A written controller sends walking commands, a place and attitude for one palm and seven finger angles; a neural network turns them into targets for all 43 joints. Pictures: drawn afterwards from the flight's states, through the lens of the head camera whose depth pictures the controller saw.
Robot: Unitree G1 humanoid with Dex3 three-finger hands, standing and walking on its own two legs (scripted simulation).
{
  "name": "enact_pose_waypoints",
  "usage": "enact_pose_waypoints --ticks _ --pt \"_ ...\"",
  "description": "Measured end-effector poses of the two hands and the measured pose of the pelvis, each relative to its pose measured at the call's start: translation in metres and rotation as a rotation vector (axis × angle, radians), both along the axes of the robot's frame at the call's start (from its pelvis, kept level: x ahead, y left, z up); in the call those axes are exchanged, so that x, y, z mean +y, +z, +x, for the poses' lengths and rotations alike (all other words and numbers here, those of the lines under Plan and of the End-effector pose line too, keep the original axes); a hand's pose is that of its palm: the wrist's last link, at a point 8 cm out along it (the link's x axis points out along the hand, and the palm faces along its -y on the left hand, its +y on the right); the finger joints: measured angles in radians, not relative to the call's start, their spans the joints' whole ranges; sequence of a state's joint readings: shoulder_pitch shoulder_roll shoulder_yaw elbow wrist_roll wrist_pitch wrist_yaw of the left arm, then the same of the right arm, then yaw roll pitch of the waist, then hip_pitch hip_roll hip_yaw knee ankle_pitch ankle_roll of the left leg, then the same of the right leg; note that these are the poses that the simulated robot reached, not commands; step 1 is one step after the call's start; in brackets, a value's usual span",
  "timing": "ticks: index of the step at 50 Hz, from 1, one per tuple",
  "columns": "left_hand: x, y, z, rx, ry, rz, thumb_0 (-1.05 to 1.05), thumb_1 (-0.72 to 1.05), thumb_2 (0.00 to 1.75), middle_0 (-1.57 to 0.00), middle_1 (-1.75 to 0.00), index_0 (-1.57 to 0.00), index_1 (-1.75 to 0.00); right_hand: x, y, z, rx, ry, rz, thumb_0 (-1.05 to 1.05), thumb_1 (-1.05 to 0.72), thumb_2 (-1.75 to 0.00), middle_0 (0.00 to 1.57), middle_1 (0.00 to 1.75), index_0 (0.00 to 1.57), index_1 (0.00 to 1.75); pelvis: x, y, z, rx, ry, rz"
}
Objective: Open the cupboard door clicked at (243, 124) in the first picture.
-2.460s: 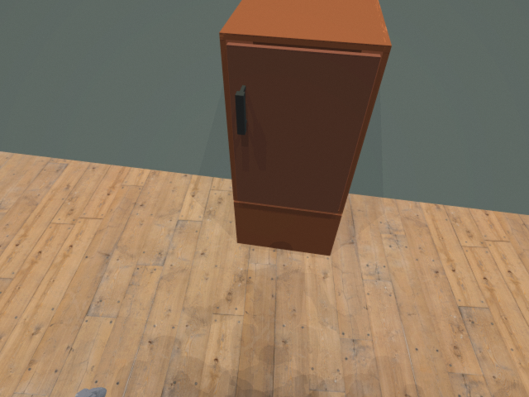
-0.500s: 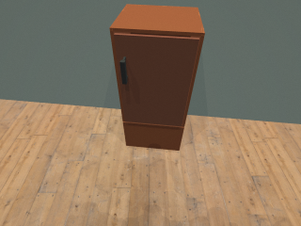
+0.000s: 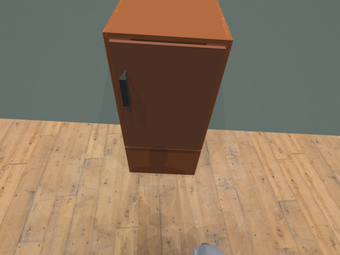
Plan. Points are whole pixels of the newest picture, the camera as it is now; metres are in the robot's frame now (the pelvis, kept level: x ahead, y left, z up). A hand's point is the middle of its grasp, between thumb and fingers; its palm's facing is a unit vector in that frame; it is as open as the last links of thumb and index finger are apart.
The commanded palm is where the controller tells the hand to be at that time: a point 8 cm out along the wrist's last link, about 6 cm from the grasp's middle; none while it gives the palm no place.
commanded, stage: take the last steps up to it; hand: left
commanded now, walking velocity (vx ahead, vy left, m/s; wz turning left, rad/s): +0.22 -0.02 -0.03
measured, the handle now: (125, 88) +0.68 +0.20 -0.03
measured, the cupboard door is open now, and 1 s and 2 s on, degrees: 0 0 0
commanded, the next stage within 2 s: come to a stop and stand still in 0.10 s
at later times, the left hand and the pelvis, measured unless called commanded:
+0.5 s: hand (119, 233) +0.21 +0.15 -0.17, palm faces +0.07 -0.97 -0.24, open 7.2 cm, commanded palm none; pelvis +0.13 -0.04 -0.01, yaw +1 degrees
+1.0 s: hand out of the picture +0.06 +0.22 -0.18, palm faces +0.05 -0.98 -0.19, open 7.4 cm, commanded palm none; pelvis +0.08 +0.04 +0.00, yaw +0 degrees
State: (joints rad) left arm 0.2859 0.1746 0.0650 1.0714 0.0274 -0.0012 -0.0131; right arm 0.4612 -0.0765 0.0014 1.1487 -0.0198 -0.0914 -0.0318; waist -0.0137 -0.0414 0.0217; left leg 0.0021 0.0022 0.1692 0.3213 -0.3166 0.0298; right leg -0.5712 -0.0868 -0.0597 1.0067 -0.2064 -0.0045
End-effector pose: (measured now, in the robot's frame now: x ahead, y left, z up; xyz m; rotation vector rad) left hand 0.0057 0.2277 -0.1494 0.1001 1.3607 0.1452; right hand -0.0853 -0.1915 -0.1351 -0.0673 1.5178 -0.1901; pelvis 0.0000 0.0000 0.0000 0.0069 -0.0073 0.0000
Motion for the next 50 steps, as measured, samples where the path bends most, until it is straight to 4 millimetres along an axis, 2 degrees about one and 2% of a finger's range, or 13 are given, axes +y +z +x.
enact_pose_waypoints --ticks 5,10,12,15,18,22,25,28,31,35,39,44,50 --pt "-0.009 0.002 0.097 -0.098 -0.067 0.031 0.01 0.93 0.9 -0.19 -0.29 -0.2 -0.3 0.005 -0.006 0.007 0.096 -0.059 0.045 0.0 -0.91 -0.89 0.2 0.3 0.2 0.3 -0.013 -0.007 0.041 0.0 -0.013 0.01" --pt "-0.034 -0.005 0.181 -0.209 -0.11 0.054 0.01 0.92 0.9 -0.19 -0.29 -0.2 -0.3 -0.014 -0.025 0.035 0.177 -0.084 0.074 0.0 -0.91 -0.89 0.2 0.3 0.2 0.3 -0.035 -0.027 0.09 -0.005 -0.009 0.008" --pt "-0.043 -0.003 0.197 -0.238 -0.095 0.052 0.01 0.92 0.9 -0.19 -0.29 -0.2 -0.3 -0.029 -0.029 0.06 0.163 -0.069 0.066 0.0 -0.91 -0.89 0.2 0.3 0.2 0.3 -0.041 -0.026 0.102 -0.016 0.001 0.002" --pt "-0.054 0.004 0.202 -0.222 -0.068 0.05 0.01 0.91 0.9 -0.2 -0.29 -0.2 -0.3 -0.052 -0.029 0.113 0.08 -0.031 0.025 0.0 -0.91 -0.89 0.2 0.3 0.2 0.3 -0.045 -0.018 0.117 -0.026 0.006 0.0" --pt "-0.051 0.012 0.206 -0.21 -0.037 0.081 -0.01 0.94 0.9 -0.2 -0.3 -0.2 -0.3 -0.069 -0.027 0.171 -0.03 0.0 -0.013 0.0 -0.91 -0.89 0.2 0.3 0.19 0.3 -0.047 -0.011 0.126 -0.019 0.015 0.001" --pt "-0.042 0.015 0.204 -0.184 -0.025 0.095 -0.01 0.94 0.9 -0.2 -0.3 -0.2 -0.3 -0.08 -0.024 0.235 -0.156 0.051 -0.038 0.0 -0.91 -0.89 0.19 0.3 0.19 0.3 -0.044 -0.008 0.13 -0.016 0.018 0.001" --pt "-0.034 0.014 0.195 -0.162 -0.011 0.095 -0.01 0.93 0.9 -0.2 -0.3 -0.2 -0.3 -0.08 -0.019 0.271 -0.23 0.084 -0.052 0.0 -0.91 -0.89 0.19 0.3 0.19 0.3 -0.037 -0.008 0.128 -0.018 0.016 0.0" --pt "-0.023 0.01 0.181 -0.14 0.004 0.089 0.0 0.92 0.9 -0.2 -0.3 -0.2 -0.3 -0.073 -0.012 0.293 -0.287 0.113 -0.065 0.0 -0.91 -0.89 0.19 0.3 0.19 0.3 -0.028 -0.008 0.123 -0.018 0.019 -0.002" --pt "-0.009 0.002 0.165 -0.123 0.022 0.078 0.0 0.91 0.9 -0.2 -0.3 -0.2 -0.3 -0.062 -0.006 0.303 -0.324 0.141 -0.079 0.0 -0.91 -0.89 0.19 0.3 0.19 0.3 -0.017 -0.01 0.116 -0.015 0.025 -0.008" --pt "0.014 -0.015 0.14 -0.098 0.049 0.052 0.01 0.91 0.9 -0.2 -0.3 -0.2 -0.3 -0.04 -0.003 0.294 -0.347 0.167 -0.103 0.0 -0.91 -0.89 0.19 0.3 0.19 0.3 0.003 -0.018 0.106 -0.014 0.035 -0.022" --pt "0.029 -0.015 0.113 -0.041 0.067 0.034 0.01 0.91 0.9 -0.2 -0.3 -0.2 -0.3 -0.018 0.007 0.264 -0.305 0.174 -0.107 0.0 -0.91 -0.89 0.2 0.3 0.19 0.3 0.017 -0.009 0.096 -0.022 0.025 -0.027" --pt "0.041 -0.007 0.079 0.025 0.064 0.027 0.01 0.91 0.9 -0.2 -0.3 -0.2 -0.3 -0.009 0.014 0.232 -0.251 0.153 -0.122 0.0 -0.93 -0.89 0.2 0.3 0.2 0.3 0.029 0.0 0.086 0.001 0.015 -0.029" --pt "0.043 -0.003 0.047 0.115 0.028 0.031 0.01 0.91 0.9 -0.2 -0.29 -0.2 -0.3 -0.002 0.008 0.197 -0.219 0.091 -0.104 0.0 -0.92 -0.89 0.2 0.3 0.2 0.3 0.035 0.002 0.077 0.015 -0.004 -0.01"
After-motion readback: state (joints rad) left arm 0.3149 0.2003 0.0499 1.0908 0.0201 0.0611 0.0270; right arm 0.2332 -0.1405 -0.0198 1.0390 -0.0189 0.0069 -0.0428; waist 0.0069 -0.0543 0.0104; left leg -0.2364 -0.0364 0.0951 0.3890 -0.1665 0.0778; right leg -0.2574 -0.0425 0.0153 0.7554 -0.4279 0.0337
